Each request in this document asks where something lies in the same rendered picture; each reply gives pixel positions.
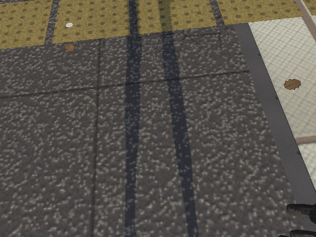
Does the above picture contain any right robot hand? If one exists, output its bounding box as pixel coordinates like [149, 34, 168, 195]
[278, 203, 316, 237]

